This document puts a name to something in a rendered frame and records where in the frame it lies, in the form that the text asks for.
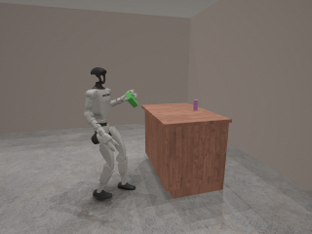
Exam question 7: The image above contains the robot right foot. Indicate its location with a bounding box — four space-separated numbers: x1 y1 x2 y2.
93 189 113 199

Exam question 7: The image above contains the sponge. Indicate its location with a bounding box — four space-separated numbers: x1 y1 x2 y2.
126 92 138 108

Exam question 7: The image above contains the right robot upper arm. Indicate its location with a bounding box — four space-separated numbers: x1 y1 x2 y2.
84 89 98 118

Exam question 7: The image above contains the robot right hand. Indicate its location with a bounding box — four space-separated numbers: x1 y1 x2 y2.
101 133 120 152

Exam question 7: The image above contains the table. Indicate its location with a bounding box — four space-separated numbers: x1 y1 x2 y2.
141 102 232 199

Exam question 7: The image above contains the robot left hand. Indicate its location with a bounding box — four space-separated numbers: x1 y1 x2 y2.
125 90 137 101

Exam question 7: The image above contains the left robot forearm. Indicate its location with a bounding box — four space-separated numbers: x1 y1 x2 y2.
110 95 126 106

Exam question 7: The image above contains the right robot forearm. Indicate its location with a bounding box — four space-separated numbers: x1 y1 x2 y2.
84 112 106 137

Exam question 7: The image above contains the robot left thigh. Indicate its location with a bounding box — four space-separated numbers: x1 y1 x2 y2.
109 126 127 163

